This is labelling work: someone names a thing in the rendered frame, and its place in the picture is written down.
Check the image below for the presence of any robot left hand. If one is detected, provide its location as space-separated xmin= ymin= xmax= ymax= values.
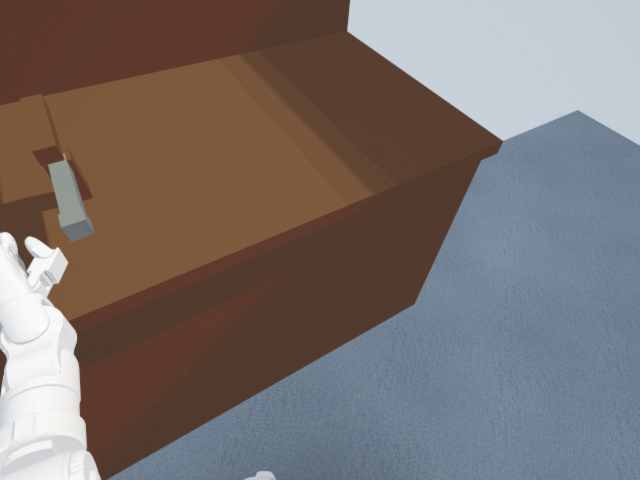
xmin=0 ymin=232 xmax=68 ymax=308

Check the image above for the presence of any left robot upper arm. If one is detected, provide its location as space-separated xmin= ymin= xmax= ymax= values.
xmin=0 ymin=449 xmax=101 ymax=480

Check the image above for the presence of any tap lever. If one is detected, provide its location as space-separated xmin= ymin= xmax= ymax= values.
xmin=48 ymin=153 xmax=95 ymax=242

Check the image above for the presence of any counter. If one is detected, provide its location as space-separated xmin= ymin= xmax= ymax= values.
xmin=0 ymin=0 xmax=503 ymax=480

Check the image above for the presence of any robot left forearm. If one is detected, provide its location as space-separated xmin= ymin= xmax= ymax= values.
xmin=0 ymin=293 xmax=87 ymax=478

